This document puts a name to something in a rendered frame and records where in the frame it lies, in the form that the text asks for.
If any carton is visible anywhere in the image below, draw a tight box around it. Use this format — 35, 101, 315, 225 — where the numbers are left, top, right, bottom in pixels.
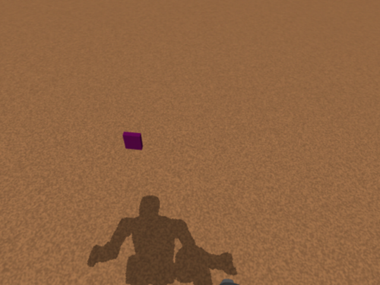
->
123, 132, 143, 150

